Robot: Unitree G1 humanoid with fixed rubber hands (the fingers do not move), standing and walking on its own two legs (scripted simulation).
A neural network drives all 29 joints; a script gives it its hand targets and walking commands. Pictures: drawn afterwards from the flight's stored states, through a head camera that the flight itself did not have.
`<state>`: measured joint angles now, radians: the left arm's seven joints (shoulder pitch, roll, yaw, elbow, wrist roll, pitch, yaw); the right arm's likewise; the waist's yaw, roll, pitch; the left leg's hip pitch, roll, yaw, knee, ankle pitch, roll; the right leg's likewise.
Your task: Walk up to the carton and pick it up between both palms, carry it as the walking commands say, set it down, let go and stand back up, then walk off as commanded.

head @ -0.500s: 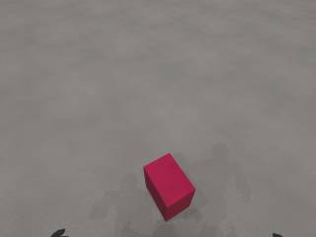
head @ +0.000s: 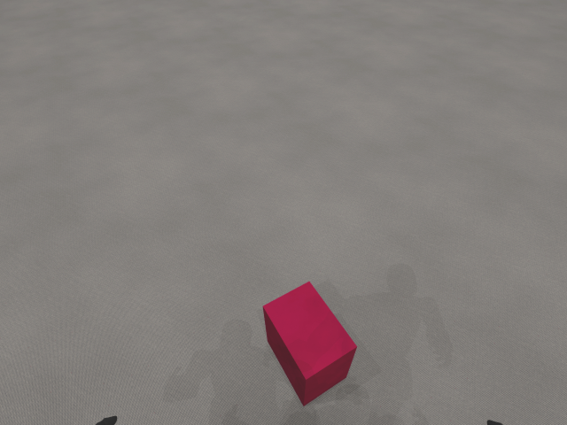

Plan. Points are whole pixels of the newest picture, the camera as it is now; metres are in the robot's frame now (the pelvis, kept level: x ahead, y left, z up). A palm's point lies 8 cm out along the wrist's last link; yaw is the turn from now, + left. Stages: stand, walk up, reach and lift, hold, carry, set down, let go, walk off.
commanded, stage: walk up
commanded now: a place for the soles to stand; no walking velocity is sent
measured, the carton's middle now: (306, 343) +0.50 -0.02 -0.64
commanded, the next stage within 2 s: none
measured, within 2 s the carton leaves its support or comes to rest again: neither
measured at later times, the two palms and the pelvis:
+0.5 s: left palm out of the picture +0.05 +0.23 -0.12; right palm out of the picture +0.16 -0.47 -0.10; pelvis +0.03 -0.12 -0.04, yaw +11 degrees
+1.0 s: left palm out of the picture +0.14 +0.06 -0.17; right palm out of the picture +0.36 -0.60 -0.13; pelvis +0.14 -0.29 -0.09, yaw +24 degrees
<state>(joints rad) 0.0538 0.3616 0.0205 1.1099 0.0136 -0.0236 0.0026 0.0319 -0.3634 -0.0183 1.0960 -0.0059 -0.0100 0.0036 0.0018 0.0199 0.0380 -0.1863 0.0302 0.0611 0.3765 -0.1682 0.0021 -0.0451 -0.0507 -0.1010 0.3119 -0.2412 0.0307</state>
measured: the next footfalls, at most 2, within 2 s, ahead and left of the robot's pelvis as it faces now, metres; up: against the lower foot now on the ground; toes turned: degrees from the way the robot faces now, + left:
right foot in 0.30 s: +0.09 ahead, -0.22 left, +0.00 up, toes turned +5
left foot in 0.54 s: +0.10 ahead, -0.04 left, +0.00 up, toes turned +17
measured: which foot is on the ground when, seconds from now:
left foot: down 0.00-0.32, up 0.34-0.52, down 0.54-0.92, up 0.94-1.00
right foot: down 0.00-0.04, up 0.06-0.28, down 0.30-0.54, up 0.56-0.88, down 0.90-1.00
